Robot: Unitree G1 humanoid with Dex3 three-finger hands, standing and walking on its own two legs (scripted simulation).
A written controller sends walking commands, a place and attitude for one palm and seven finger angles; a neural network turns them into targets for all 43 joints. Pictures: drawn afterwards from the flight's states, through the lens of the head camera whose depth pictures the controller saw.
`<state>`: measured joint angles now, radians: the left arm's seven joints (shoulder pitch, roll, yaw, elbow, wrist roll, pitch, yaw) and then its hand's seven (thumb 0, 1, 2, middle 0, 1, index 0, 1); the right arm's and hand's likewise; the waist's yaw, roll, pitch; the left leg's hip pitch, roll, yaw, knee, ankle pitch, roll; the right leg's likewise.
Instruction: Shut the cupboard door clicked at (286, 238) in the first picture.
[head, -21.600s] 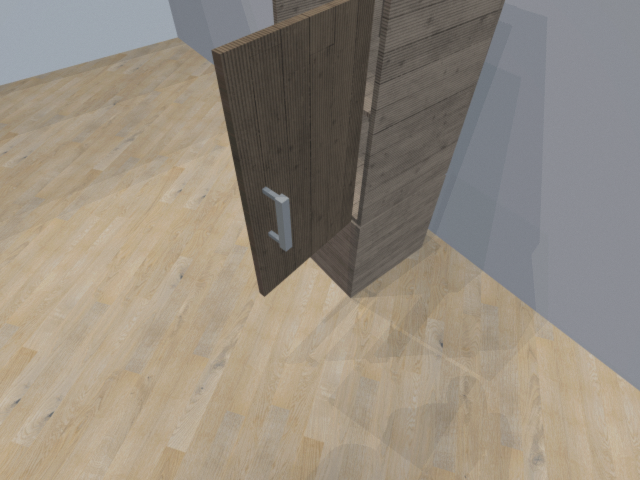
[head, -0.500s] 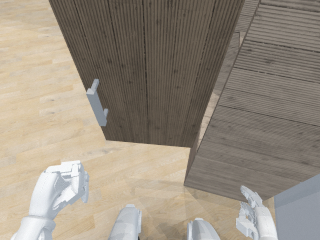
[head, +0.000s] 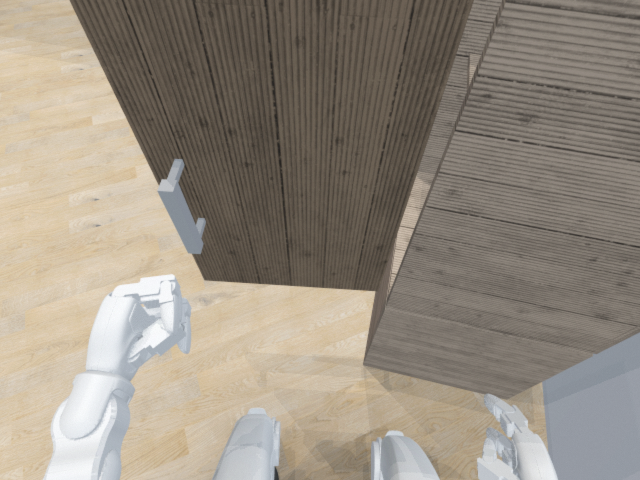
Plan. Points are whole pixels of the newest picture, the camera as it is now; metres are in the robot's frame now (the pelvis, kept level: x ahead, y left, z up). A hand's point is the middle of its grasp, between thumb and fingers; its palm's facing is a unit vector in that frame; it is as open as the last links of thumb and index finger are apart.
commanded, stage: bring the fist close to the handle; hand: left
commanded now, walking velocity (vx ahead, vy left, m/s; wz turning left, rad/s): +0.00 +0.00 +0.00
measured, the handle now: (186, 209) +0.45 +0.21 +0.04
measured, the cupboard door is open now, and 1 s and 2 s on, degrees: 100 100 83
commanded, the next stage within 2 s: push the door shut along its arc in 0.86 s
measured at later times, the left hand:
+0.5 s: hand (207, 272) +0.35 +0.16 +0.04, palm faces -0.06 -1.00 -0.02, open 3.1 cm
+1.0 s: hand (199, 274) +0.35 +0.17 +0.04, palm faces -0.04 -1.00 -0.02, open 3.1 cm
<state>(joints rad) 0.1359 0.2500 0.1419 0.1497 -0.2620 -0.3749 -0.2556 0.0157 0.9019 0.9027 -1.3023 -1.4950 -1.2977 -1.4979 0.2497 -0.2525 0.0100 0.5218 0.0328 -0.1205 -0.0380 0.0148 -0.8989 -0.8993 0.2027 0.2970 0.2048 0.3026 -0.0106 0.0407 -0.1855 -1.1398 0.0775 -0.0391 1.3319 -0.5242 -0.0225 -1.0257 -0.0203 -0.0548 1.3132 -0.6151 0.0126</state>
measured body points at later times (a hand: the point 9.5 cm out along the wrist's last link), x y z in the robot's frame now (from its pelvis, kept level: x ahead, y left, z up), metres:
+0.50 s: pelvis +0.00 +0.00 +0.00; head +0.10 +0.01 +0.44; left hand +0.35 +0.22 +0.05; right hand +0.15 -0.25 -0.10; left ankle +0.06 +0.13 -0.61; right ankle +0.01 -0.13 -0.61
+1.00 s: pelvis +0.00 +0.00 +0.01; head +0.09 +0.00 +0.45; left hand +0.34 +0.23 +0.05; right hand +0.15 -0.26 -0.10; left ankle +0.06 +0.13 -0.61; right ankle +0.01 -0.13 -0.61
